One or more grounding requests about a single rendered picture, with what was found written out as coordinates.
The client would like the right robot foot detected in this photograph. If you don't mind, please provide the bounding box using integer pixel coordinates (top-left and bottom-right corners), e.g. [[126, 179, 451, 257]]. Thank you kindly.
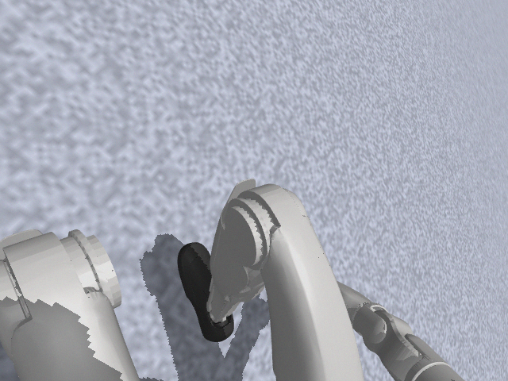
[[178, 242, 234, 342]]

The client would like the right robot arm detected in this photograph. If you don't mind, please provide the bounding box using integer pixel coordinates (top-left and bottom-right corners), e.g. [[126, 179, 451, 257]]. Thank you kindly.
[[353, 302, 464, 381]]

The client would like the right robot hand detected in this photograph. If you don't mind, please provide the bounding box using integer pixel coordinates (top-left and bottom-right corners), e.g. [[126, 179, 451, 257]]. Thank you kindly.
[[337, 281, 372, 328]]

